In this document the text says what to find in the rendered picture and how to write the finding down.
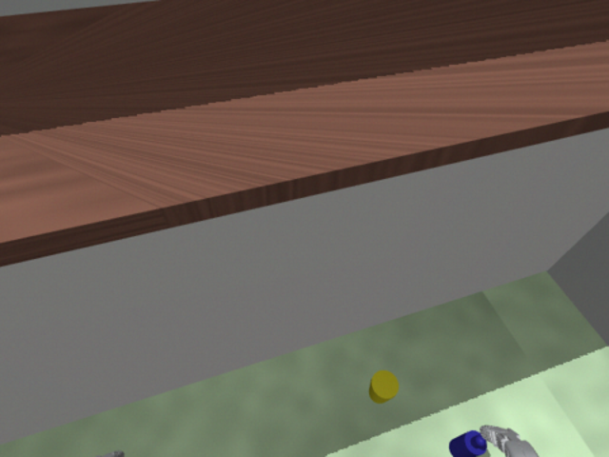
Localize right robot hand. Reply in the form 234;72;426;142
480;426;539;457

